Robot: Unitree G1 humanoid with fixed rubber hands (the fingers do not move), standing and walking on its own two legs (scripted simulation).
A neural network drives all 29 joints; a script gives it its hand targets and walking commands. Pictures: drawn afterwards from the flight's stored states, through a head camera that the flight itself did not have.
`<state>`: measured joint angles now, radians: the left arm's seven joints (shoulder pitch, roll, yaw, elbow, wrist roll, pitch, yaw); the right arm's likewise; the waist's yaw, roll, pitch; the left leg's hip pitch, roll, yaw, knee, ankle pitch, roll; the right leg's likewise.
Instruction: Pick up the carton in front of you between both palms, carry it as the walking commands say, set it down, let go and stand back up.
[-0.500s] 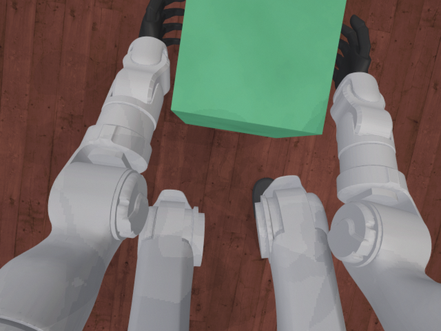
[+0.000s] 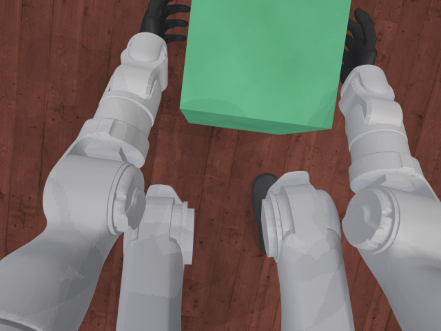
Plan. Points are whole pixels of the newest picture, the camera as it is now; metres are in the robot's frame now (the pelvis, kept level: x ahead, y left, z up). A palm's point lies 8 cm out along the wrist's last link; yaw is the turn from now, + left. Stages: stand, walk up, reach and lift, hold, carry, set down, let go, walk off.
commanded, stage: set down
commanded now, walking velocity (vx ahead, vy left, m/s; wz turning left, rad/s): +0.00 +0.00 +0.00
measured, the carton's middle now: (250, 69) +0.49 -0.09 -0.25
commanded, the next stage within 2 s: let go in 1.52 s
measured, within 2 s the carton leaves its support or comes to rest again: rests again in 0.20 s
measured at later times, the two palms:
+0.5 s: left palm (130, 40) +0.53 +0.10 -0.20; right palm (374, 78) +0.45 -0.28 -0.19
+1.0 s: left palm out of the picture +0.55 +0.10 -0.03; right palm out of the picture +0.46 -0.28 -0.03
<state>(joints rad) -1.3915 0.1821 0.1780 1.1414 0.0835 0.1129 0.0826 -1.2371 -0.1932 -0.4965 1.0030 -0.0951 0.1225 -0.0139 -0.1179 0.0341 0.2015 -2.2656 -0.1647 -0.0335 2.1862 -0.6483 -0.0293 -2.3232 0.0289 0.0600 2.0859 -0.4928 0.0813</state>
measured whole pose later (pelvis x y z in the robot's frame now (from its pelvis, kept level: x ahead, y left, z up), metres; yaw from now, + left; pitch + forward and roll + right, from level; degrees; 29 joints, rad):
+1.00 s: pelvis +0.00 -0.01 +0.09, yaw +0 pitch +46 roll +1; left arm -1.20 0.31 0.14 0.96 -0.04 0.13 0.06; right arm -1.02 -0.22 -0.30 0.80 0.11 0.10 -0.09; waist -0.12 0.03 -0.02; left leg -2.07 -0.06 -0.02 1.88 -0.61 -0.03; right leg -2.15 0.03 0.04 1.80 -0.44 0.02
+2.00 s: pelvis +0.09 -0.03 +0.34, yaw -1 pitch +28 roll +1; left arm -0.31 0.14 0.16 0.58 0.07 0.06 0.05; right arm -0.21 -0.21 -0.15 0.53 -0.02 0.04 0.10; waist -0.08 0.00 -0.07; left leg -0.93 -0.03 -0.07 0.81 -0.37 -0.03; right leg -1.01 0.03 0.03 0.80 -0.28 -0.01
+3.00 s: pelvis +0.12 -0.02 +0.39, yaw -2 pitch -1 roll +0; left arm 0.20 0.27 0.04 0.63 0.04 0.04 0.01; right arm 0.20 -0.30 -0.04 0.56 -0.04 0.08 -0.01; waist 0.00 0.03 0.02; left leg -0.15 -0.01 -0.06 0.53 -0.35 0.00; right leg -0.24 0.03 0.04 0.52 -0.27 0.00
